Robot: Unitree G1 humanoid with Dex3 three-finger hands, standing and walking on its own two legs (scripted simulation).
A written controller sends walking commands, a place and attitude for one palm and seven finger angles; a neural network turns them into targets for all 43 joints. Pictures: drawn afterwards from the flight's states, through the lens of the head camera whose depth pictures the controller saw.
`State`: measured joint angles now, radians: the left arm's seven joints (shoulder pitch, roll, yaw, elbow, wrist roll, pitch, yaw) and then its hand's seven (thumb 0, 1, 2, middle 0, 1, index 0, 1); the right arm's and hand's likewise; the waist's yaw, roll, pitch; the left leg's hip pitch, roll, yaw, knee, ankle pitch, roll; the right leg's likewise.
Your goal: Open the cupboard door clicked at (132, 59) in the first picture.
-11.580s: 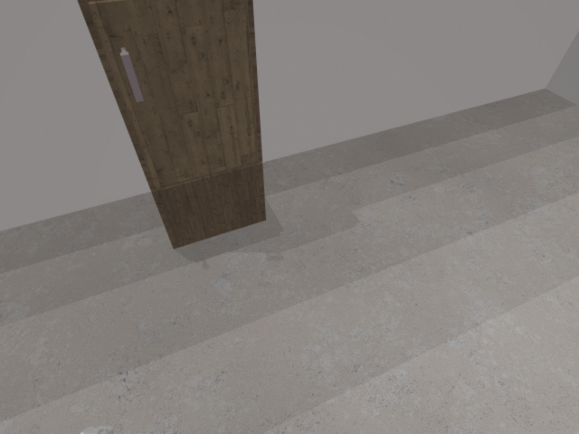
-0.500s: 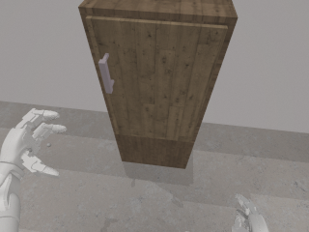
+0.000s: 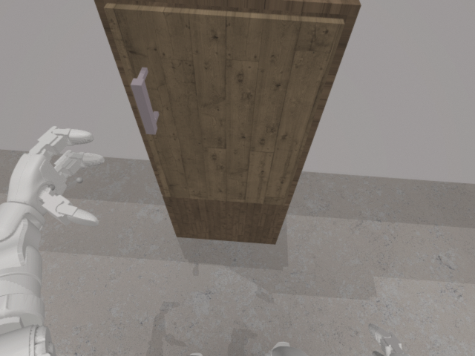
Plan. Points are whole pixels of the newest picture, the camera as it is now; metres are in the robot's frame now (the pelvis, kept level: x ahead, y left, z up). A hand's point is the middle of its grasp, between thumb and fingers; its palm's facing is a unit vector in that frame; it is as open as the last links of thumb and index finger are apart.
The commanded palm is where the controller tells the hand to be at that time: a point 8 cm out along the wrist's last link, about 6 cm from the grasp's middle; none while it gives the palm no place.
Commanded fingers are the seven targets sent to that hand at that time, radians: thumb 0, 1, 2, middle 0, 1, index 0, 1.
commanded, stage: move the hooked fingers beside the handle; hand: left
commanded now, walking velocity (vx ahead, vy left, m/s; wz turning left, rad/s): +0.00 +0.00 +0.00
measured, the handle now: (147, 102) +0.58 +0.20 +0.07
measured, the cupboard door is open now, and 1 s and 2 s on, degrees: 0 0 0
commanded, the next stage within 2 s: slide the fingers in behind the handle in 1.86 s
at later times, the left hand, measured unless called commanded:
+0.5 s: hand (93, 145) +0.44 +0.27 +0.08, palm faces -0.05 -1.00 +0.00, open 14.0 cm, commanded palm +0.43 +0.32 +0.08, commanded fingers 0.00 -0.50 0.30 -0.30 -1.20 -0.30 -1.20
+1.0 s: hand (105, 114) +0.52 +0.27 +0.09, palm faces -0.05 -1.00 -0.02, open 14.0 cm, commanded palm +0.51 +0.32 +0.08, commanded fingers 0.00 -0.50 0.30 -0.30 -1.20 -0.30 -1.20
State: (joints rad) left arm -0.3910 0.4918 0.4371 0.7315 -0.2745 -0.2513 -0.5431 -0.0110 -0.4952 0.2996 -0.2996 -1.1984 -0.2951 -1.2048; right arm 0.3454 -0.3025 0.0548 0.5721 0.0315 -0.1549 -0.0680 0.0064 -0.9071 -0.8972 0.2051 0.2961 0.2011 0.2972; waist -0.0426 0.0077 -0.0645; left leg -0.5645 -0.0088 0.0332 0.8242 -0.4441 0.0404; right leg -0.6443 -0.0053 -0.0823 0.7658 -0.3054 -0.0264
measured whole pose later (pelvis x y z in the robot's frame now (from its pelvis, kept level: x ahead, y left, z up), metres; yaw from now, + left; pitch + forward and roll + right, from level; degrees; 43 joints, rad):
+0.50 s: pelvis +0.00 +0.00 -0.01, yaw -1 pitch +16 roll -2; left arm -0.72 0.63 0.48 1.10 -0.19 -0.32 -0.57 -0.01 -0.50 0.30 -0.30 -1.20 -0.30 -1.20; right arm 0.37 -0.31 0.06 0.58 0.03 -0.04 -0.06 0.00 -0.91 -0.90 0.21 0.30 0.20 0.30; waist -0.11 -0.01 -0.07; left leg -0.69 0.01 0.03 0.88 -0.46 0.04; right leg -0.76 0.01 -0.08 0.80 -0.31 -0.03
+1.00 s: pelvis +0.01 +0.01 -0.02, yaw -2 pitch +21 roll -3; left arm -0.97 0.81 0.53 1.28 -0.09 -0.30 -0.54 -0.01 -0.50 0.30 -0.30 -1.20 -0.30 -1.20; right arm 0.43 -0.31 0.08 0.58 0.00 0.07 -0.05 0.00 -0.91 -0.90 0.21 0.30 0.20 0.30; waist -0.20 0.01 -0.07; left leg -0.83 0.02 0.03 0.94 -0.49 0.05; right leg -0.89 0.02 -0.09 0.82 -0.31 -0.02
